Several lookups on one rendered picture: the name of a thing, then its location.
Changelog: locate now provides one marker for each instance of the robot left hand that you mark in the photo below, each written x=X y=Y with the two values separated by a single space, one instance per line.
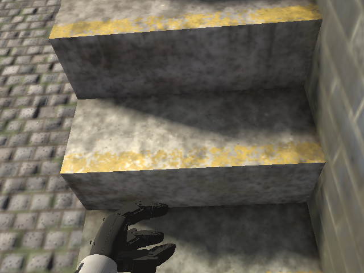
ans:
x=115 y=241

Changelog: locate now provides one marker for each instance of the left robot forearm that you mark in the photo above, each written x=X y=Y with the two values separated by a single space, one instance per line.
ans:
x=97 y=264

